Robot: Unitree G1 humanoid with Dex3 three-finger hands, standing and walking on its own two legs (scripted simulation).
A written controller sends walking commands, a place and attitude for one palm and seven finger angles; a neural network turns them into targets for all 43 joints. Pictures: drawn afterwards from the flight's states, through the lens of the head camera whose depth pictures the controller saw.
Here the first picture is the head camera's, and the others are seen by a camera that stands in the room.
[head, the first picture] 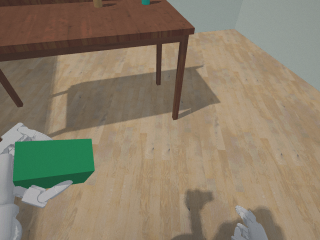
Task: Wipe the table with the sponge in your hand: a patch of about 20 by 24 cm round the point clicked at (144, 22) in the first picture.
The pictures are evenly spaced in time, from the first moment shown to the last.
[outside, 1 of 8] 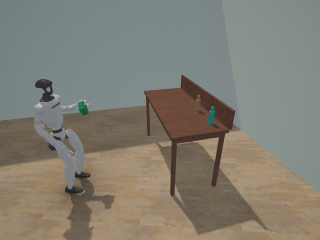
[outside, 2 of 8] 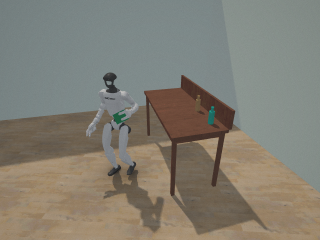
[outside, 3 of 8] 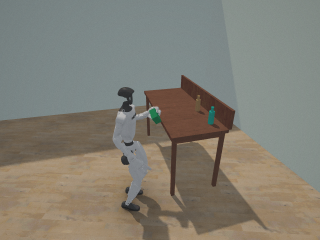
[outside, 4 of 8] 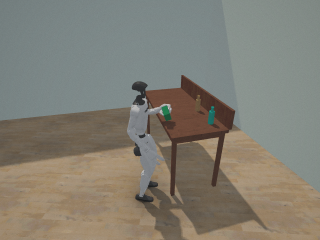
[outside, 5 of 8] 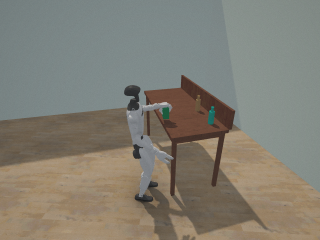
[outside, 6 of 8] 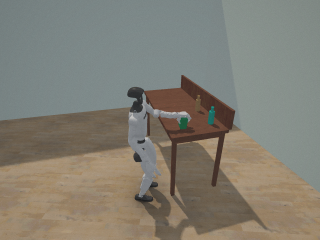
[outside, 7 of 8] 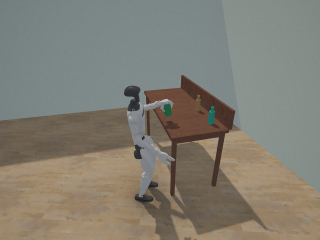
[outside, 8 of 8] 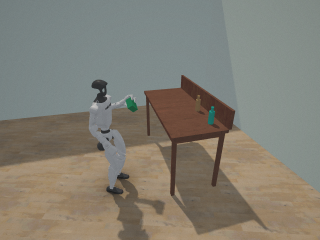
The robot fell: no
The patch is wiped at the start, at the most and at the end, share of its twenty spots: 0.00 1.00 1.00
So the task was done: yes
